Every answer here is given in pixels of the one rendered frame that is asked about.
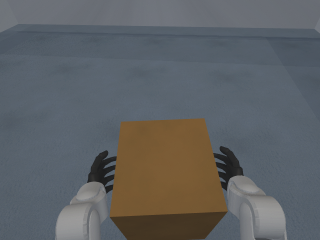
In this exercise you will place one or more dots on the right robot forearm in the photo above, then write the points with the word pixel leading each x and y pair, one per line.
pixel 260 216

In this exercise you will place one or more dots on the robot right hand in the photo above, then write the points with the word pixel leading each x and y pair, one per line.
pixel 232 167

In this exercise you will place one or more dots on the robot left hand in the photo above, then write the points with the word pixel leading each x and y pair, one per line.
pixel 98 171

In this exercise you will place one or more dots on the carton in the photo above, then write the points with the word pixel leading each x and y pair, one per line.
pixel 166 182

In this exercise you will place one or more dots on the left robot forearm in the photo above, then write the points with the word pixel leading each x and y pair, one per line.
pixel 82 219

